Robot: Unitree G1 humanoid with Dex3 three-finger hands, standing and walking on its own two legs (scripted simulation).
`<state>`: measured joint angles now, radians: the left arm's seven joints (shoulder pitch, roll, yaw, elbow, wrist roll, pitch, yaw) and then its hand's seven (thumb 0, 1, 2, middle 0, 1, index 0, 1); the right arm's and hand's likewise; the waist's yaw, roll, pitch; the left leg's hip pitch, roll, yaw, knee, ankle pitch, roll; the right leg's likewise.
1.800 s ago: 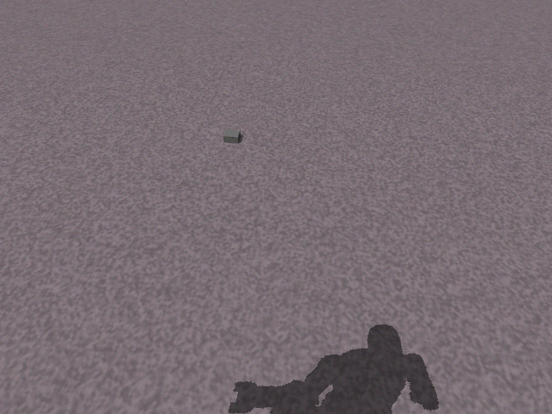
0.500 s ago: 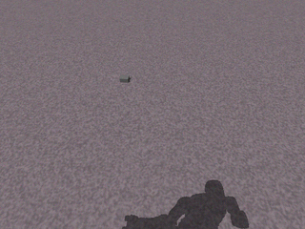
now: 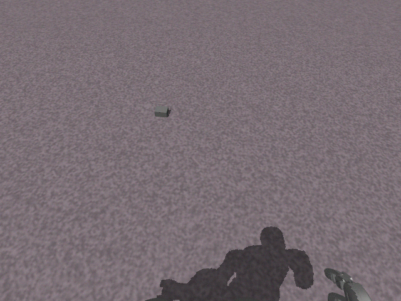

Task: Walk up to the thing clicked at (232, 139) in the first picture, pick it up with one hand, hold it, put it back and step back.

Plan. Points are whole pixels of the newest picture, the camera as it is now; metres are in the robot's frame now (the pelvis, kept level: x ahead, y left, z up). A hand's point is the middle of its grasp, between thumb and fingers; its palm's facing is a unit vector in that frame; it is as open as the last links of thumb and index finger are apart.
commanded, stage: walk up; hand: left
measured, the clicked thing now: (161, 111) +1.39 +0.29 -0.74
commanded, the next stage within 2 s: none
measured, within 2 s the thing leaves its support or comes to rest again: neither
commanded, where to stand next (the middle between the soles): +1.02 +0.06 m, yaw -3 degrees
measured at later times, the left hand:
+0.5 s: hand (99, 240) +0.26 +0.25 -0.11, palm faces +0.00 -0.91 -0.42, open 7.4 cm
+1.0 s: hand (107, 154) +0.53 +0.30 -0.13, palm faces -0.09 -0.93 -0.35, open 7.4 cm
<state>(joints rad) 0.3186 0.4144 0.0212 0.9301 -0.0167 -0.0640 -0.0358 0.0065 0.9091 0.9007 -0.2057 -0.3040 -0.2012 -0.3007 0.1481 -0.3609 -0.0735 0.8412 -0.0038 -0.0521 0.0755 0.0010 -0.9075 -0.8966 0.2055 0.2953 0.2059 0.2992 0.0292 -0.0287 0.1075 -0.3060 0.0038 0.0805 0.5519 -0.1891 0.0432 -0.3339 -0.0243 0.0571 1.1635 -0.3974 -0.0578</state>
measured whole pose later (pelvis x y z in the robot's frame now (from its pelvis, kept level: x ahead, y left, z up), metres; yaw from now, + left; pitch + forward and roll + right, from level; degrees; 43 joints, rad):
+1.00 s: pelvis +0.46 +0.02 +0.01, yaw -1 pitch -2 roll +0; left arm 0.29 0.43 0.04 0.91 0.00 -0.05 -0.06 0.00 0.91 0.90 -0.21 -0.30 -0.20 -0.30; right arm 0.31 -0.40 -0.06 0.84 0.00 -0.07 0.07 0.00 -0.90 -0.90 0.21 0.30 0.21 0.30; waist -0.02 -0.03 0.08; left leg -0.13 0.00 0.11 0.43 -0.27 0.05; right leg -0.50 -0.11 -0.02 0.76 -0.21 -0.01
